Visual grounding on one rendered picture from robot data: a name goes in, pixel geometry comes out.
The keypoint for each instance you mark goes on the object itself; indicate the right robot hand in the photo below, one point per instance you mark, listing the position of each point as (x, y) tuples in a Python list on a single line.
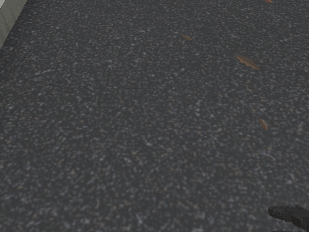
[(297, 215)]

